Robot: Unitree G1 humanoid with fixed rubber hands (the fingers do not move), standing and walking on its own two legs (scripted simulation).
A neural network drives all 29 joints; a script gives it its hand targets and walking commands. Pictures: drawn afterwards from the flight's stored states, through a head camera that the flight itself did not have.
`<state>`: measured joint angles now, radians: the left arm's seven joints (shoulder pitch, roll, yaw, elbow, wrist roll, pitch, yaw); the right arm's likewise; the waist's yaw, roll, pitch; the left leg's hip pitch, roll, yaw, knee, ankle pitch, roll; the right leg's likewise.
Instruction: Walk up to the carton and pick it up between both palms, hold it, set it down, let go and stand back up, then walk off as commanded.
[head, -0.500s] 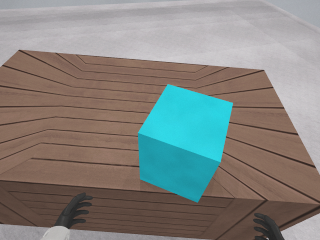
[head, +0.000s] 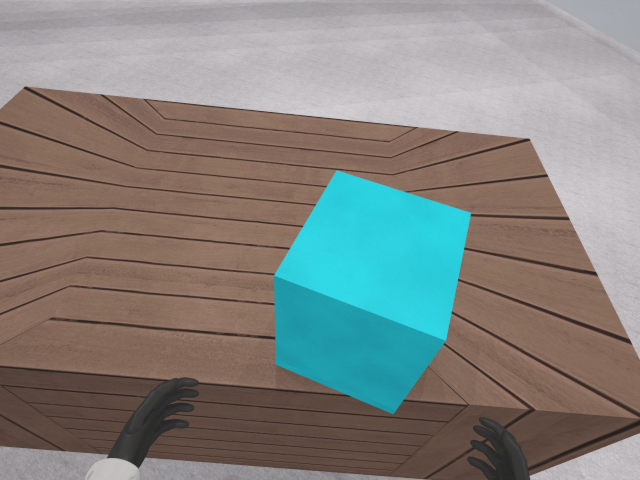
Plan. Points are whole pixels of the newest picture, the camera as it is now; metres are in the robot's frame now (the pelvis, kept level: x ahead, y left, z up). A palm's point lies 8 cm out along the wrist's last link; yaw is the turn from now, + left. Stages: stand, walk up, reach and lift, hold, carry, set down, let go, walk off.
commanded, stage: reach and lift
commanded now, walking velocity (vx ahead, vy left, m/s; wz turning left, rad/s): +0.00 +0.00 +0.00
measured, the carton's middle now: (365, 294) +0.40 -0.05 -0.03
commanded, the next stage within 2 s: none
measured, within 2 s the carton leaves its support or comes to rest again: neither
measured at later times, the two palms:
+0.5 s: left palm (131, 427) +0.21 +0.23 -0.03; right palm (492, 472) +0.17 -0.17 -0.01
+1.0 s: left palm (134, 392) +0.24 +0.23 +0.00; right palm (483, 422) +0.22 -0.17 +0.01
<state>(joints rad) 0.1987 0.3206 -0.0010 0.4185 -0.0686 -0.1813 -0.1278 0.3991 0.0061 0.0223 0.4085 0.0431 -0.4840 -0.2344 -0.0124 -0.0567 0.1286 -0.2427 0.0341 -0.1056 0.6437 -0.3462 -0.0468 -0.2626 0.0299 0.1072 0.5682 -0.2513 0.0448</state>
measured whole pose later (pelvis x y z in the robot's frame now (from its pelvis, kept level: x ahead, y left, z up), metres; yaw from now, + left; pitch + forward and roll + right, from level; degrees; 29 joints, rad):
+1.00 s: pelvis +0.02 +0.00 +0.00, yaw +0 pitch -2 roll -2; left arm 0.21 0.34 0.00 0.25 -0.22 -0.15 -0.14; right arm 0.27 0.05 0.06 0.21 0.06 -0.31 -0.33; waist -0.02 0.00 0.09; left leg -0.24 0.03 -0.10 0.64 -0.38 -0.05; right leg -0.26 0.03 0.11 0.57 -0.28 0.05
